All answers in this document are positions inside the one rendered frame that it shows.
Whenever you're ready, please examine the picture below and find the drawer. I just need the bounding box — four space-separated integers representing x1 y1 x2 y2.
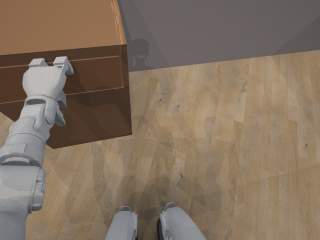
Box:
0 55 122 103

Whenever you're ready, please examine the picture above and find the handle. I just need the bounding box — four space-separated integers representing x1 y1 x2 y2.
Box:
56 90 67 109

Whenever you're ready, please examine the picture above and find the right robot thigh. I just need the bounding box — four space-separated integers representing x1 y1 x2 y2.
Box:
160 206 207 240

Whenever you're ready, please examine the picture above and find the robot right shin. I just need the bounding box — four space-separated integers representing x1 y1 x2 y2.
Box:
162 202 176 240

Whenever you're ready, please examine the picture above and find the left robot hand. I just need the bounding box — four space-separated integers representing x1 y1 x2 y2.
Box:
22 56 74 127

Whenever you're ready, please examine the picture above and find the left robot forearm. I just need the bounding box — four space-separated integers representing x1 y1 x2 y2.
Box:
0 95 57 169

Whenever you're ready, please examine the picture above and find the robot left upper arm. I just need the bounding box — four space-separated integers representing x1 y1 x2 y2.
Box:
0 165 46 240

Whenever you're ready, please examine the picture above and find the cabinet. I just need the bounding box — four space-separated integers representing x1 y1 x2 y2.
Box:
0 0 132 149

